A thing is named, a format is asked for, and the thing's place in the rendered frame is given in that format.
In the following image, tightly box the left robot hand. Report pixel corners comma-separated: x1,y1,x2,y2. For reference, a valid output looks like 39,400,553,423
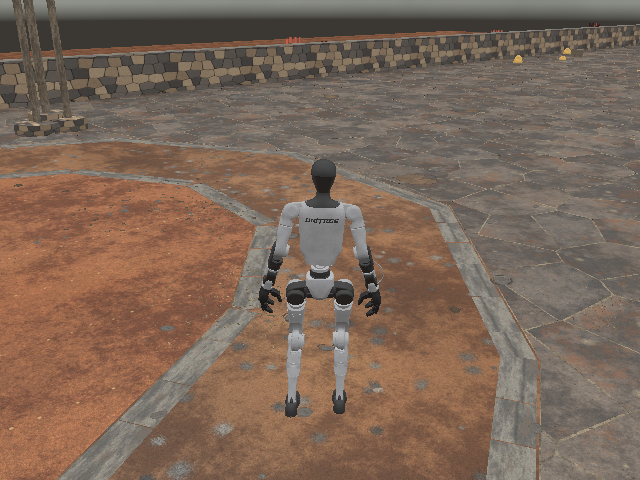
258,286,282,313

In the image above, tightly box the right robot forearm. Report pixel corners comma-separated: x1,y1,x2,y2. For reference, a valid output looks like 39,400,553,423
359,245,379,293

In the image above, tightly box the robot left foot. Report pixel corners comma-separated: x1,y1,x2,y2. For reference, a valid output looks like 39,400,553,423
285,391,300,418

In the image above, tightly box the humanoid robot head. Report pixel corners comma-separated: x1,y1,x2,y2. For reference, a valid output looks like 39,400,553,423
305,159,340,208

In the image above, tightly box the robot right upper arm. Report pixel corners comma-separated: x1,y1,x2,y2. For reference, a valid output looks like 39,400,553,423
343,203,369,260

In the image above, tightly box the right robot hand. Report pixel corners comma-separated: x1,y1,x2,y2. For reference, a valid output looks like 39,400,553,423
358,289,381,317

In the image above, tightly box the robot left upper arm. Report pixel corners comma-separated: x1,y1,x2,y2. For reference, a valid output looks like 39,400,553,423
273,202,302,257

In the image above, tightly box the left robot forearm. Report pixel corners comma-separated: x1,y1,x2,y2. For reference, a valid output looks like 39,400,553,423
261,241,283,290

